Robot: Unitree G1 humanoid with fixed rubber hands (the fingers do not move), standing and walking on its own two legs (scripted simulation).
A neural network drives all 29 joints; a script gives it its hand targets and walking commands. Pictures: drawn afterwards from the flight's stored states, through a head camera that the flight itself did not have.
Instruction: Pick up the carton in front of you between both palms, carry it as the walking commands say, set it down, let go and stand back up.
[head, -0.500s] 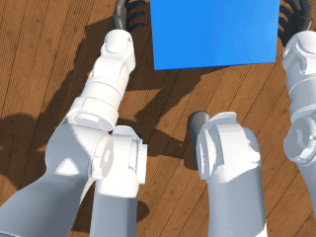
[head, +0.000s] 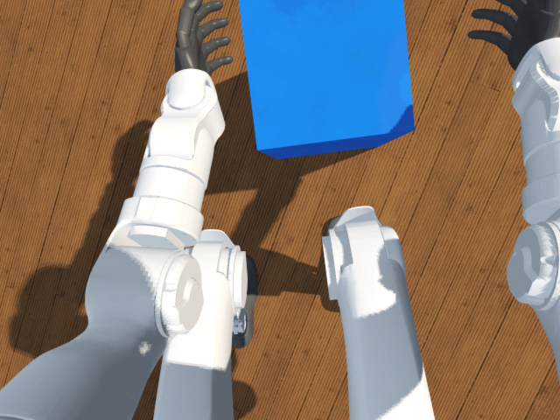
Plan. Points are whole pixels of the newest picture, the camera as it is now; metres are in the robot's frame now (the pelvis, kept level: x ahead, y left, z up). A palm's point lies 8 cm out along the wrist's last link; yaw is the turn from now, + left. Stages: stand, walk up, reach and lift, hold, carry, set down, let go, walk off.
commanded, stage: set down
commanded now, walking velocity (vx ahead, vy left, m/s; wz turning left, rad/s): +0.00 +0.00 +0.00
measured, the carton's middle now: (323, 88) +0.52 -0.13 -0.31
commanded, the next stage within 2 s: let go in 0.70 s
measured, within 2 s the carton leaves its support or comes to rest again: neither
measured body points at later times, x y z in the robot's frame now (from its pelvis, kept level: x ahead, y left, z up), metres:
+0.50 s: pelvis +0.03 -0.01 +0.13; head +0.34 -0.09 +0.45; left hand +0.54 +0.04 +0.01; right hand +0.49 -0.36 +0.01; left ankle +0.11 +0.13 -0.40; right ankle +0.14 -0.12 -0.40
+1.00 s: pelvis +0.08 -0.03 +0.25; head +0.33 -0.09 +0.62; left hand +0.48 +0.07 +0.13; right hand +0.43 -0.35 +0.12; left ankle +0.11 +0.13 -0.40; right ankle +0.14 -0.12 -0.40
